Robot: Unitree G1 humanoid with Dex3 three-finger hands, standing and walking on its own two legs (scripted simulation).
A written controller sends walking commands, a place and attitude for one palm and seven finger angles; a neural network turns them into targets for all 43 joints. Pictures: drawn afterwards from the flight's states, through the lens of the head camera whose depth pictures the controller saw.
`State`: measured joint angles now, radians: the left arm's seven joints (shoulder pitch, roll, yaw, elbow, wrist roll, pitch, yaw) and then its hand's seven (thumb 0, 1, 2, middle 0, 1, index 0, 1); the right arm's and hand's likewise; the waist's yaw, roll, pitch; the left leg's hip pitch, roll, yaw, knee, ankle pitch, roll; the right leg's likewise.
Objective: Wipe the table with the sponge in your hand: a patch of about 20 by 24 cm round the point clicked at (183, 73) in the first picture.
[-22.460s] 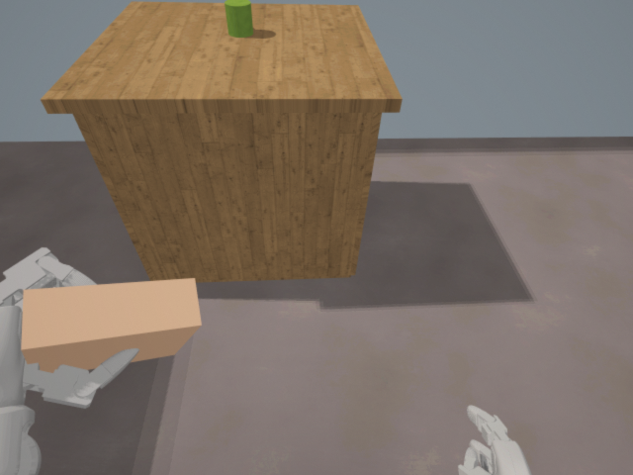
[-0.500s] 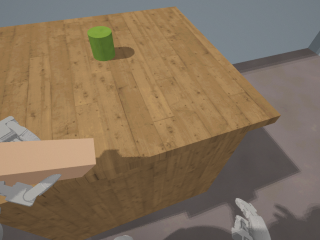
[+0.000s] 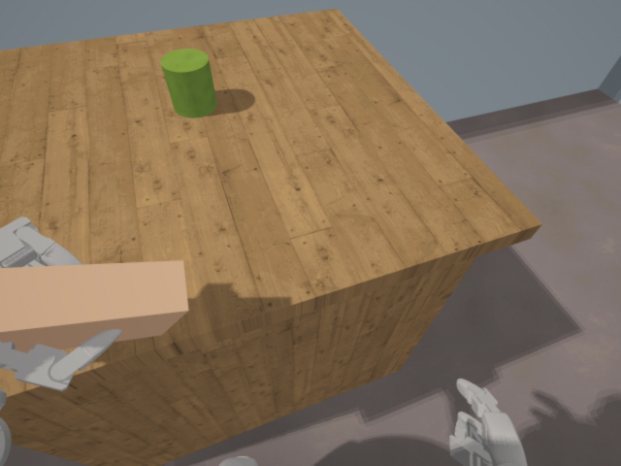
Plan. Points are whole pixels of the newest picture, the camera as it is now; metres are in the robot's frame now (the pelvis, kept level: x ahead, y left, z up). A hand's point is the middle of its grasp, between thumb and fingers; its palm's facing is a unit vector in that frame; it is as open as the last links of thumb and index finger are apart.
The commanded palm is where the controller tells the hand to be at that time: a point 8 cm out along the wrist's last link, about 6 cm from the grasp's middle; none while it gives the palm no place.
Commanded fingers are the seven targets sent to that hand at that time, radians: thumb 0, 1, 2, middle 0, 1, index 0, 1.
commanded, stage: shuffle to correct the standing spot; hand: left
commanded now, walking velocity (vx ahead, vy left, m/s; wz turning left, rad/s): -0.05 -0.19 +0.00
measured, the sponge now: (124, 306) +0.24 +0.20 +0.14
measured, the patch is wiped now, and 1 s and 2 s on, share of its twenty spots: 0.00 0.00 0.00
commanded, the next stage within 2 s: come to a stop and stand still in 0.44 s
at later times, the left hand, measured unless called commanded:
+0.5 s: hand (33, 318) +0.21 +0.26 +0.17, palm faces +0.34 -0.85 -0.39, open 9.0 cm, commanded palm +0.15 +0.29 +0.19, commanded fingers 0.00 0.10 1.30 -1.20 -1.60 -1.20 -1.60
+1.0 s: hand (36, 309) +0.22 +0.26 +0.16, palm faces +0.29 -0.89 -0.35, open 9.1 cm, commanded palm +0.16 +0.31 +0.19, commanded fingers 0.00 0.10 1.30 -1.20 -1.60 -1.20 -1.60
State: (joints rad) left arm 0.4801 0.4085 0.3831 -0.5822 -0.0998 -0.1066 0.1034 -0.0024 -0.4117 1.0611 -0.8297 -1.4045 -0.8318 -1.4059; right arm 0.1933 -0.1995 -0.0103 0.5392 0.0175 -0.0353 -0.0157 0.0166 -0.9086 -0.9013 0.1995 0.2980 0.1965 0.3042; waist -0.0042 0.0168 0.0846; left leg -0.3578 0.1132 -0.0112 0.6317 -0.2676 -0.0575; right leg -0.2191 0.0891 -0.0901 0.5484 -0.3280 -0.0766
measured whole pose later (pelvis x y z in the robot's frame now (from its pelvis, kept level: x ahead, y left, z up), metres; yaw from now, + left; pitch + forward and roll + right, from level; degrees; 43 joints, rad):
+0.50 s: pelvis -0.01 +0.01 +0.00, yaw +0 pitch -1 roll -2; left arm 0.50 0.40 0.38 -0.58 -0.10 -0.10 0.11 0.00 -0.41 1.06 -0.83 -1.40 -0.83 -1.41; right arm 0.21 -0.19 0.00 0.55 0.02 -0.04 -0.03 0.02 -0.91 -0.90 0.20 0.30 0.20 0.30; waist 0.00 0.01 0.07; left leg -0.35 0.09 0.00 0.61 -0.25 -0.04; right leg -0.22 0.07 -0.08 0.53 -0.31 -0.05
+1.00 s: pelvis -0.01 +0.04 +0.01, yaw -2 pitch -1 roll -1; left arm 0.49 0.33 0.34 -0.52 -0.06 -0.18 0.10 0.00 -0.41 1.06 -0.82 -1.42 -0.82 -1.42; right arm 0.21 -0.25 -0.02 0.55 0.00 -0.13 -0.03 0.02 -0.91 -0.90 0.20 0.30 0.20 0.30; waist -0.02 -0.01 0.07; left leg -0.30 0.06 0.06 0.55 -0.23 0.00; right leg -0.19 0.03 -0.03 0.50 -0.28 -0.02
